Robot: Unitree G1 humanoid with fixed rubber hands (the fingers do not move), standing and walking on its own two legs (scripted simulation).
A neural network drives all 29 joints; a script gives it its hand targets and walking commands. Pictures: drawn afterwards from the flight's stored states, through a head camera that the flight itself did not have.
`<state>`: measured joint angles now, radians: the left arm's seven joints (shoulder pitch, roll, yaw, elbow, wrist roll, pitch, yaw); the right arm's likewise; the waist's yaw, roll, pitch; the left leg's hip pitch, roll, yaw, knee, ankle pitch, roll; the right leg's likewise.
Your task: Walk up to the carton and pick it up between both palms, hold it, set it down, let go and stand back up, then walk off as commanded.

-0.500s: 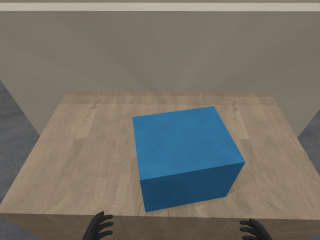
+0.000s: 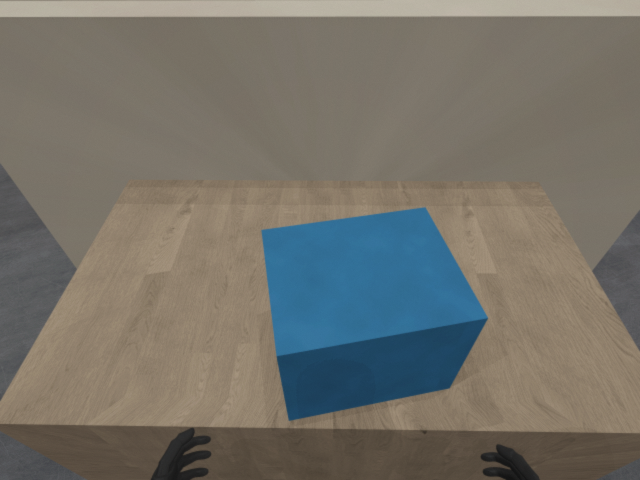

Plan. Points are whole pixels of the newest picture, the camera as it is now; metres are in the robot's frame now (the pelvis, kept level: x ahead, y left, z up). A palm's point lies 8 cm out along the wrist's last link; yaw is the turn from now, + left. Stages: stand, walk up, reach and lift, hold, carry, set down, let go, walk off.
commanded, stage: stand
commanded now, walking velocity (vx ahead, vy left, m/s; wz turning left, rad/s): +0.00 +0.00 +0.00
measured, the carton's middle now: (358, 311) +0.38 -0.01 -0.03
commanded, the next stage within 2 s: walk off in 1.18 s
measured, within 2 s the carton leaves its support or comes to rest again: neither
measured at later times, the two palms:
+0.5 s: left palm out of the picture +0.04 +0.28 -0.13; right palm out of the picture +0.07 -0.24 -0.11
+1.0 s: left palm out of the picture +0.03 +0.29 -0.13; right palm out of the picture +0.08 -0.24 -0.11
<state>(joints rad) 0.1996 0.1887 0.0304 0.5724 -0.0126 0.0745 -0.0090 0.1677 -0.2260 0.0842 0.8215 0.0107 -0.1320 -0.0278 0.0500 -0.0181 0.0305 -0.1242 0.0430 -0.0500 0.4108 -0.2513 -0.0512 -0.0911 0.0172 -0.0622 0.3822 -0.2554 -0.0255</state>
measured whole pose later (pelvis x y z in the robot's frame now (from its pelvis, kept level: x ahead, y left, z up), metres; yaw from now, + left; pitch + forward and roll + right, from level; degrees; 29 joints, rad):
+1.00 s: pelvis -0.02 +0.01 +0.00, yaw +0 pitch -3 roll -1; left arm 0.16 0.30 0.03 1.06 -0.01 -0.01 -0.02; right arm 0.23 -0.28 0.08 0.87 0.00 -0.02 -0.02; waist 0.05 0.00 0.04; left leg -0.15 0.04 -0.05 0.42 -0.23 -0.04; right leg -0.09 0.02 -0.06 0.35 -0.21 -0.02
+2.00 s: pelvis -0.18 +0.02 -0.03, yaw -1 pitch +1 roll -1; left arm 0.21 0.35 0.03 0.87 -0.01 0.07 0.02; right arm 0.10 -0.32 0.03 0.76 0.00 0.05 -0.02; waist 0.05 -0.01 0.19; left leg -0.52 0.02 -0.04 0.59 -0.08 0.02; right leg -0.35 0.10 0.08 1.01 -0.49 -0.02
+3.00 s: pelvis -0.35 +0.00 -0.01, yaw -1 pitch -1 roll +0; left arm 0.32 0.36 0.03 0.87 -0.01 -0.05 -0.01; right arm 0.26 -0.39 0.00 0.80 -0.01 0.00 0.01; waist 0.04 0.02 0.16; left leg -0.22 -0.03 -0.10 0.66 -0.38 0.04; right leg -0.26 0.06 0.06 0.52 -0.21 -0.03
